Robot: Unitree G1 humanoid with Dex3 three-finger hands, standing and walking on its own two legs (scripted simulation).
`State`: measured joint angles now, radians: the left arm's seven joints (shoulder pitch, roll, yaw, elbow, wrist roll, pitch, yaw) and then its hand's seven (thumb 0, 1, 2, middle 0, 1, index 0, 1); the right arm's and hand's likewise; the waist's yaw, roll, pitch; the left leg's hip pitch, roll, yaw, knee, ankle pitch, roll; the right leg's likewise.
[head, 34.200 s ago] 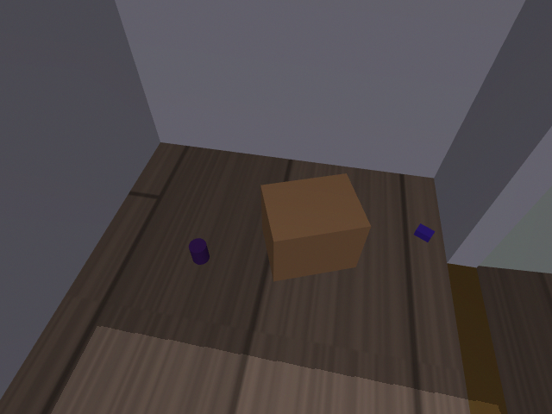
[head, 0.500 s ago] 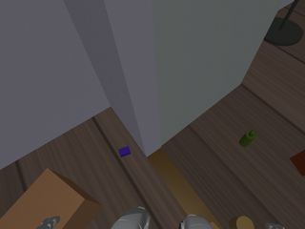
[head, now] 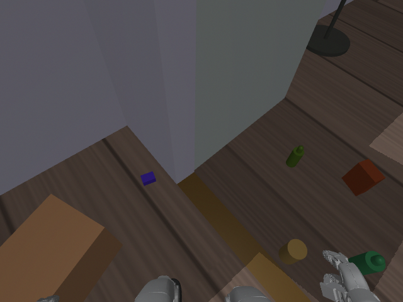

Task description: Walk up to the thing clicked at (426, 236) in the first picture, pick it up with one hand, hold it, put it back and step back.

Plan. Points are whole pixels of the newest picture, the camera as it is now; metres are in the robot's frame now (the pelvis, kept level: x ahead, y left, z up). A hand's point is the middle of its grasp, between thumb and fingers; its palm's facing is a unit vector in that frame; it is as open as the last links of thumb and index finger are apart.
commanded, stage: step back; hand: left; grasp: from above
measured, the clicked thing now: (148, 178) +0.71 +0.28 -0.74
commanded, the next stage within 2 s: stand in 1.92 s
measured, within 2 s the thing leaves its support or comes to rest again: neither
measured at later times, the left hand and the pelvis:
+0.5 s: hand out of the picture -0.04 +0.28 -0.14, palm faces +0.05 -0.91 -0.41, open 7.4 cm; pelvis -0.18 +0.00 -0.01, yaw +4 degrees
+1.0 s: hand out of the picture -0.28 +0.27 -0.14, palm faces +0.04 -0.91 -0.42, open 7.4 cm; pelvis -0.33 -0.01 +0.00, yaw +2 degrees
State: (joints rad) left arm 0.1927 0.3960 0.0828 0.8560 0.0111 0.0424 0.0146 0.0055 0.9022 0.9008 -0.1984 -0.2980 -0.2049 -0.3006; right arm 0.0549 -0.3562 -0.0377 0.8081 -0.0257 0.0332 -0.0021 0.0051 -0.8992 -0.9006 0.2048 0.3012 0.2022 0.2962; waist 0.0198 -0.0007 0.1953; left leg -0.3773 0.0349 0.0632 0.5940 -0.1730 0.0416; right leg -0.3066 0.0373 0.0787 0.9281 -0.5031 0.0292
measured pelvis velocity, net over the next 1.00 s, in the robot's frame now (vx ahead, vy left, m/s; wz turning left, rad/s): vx -0.33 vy -0.01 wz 0.04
